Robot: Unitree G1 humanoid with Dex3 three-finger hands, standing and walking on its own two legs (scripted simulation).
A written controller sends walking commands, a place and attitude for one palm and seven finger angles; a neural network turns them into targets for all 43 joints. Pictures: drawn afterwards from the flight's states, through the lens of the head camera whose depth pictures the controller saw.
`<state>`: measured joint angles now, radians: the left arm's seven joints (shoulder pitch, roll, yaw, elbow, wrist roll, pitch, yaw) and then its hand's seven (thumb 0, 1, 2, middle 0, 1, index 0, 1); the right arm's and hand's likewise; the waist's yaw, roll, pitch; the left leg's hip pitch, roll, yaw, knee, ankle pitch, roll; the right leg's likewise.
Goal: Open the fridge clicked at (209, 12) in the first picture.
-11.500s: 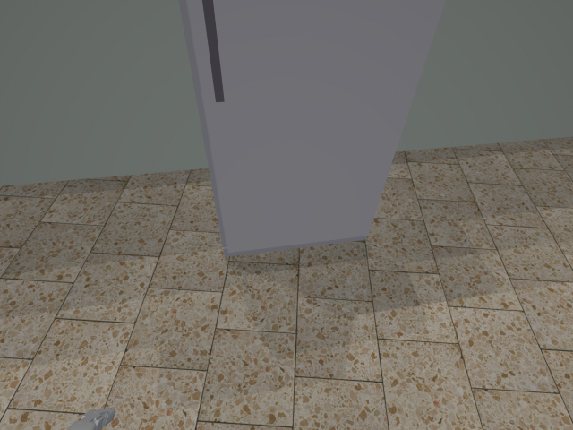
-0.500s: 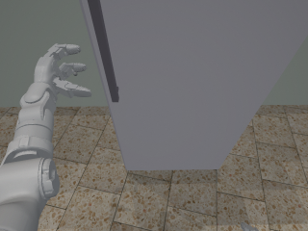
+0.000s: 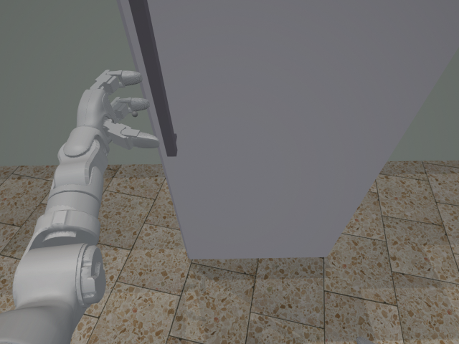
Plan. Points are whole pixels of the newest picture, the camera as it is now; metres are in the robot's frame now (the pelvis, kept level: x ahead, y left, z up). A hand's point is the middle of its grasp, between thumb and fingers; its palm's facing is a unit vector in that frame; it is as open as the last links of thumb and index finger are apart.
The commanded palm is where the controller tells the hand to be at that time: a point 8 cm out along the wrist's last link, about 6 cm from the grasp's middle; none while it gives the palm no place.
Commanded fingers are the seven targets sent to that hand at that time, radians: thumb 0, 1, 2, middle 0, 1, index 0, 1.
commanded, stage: feel for the door with the fingertips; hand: left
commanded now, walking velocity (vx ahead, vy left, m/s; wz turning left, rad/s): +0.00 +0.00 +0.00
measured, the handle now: (150, 41) +0.53 +0.14 +0.27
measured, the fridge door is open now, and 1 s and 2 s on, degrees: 0 0 0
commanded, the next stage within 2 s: slide the fingers in behind the handle in 0.64 s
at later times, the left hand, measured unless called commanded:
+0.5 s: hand (143, 105) +0.47 +0.16 +0.18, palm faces +0.02 -1.00 -0.01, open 14.0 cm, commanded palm +0.45 +0.21 +0.18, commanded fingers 0.00 -0.50 0.30 -0.30 -1.20 -0.30 -1.20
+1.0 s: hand (148, 101) +0.48 +0.15 +0.18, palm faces +0.02 -1.00 +0.00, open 13.9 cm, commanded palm +0.46 +0.21 +0.18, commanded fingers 0.00 -0.50 0.30 -0.30 -1.20 -0.30 -1.20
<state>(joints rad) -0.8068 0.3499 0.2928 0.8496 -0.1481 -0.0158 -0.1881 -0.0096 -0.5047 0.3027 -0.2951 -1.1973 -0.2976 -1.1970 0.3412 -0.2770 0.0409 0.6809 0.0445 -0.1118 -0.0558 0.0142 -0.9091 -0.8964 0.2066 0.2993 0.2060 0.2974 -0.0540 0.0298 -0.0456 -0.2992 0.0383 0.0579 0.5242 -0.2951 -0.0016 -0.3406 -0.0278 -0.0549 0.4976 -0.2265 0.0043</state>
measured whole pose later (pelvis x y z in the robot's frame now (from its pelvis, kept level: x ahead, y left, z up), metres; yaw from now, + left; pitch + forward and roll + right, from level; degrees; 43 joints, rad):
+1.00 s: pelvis -0.01 +0.00 +0.00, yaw -1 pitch +7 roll +0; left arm -0.98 0.40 0.33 1.11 -0.10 -0.13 -0.15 -0.01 -0.50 0.30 -0.32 -1.22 -0.31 -1.21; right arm 0.40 -0.28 0.04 0.71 0.03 -0.12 -0.04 0.01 -0.91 -0.90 0.21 0.30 0.21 0.30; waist -0.10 0.03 -0.05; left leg -0.38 0.05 0.07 0.55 -0.29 0.00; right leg -0.42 -0.02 -0.04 0.52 -0.22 0.00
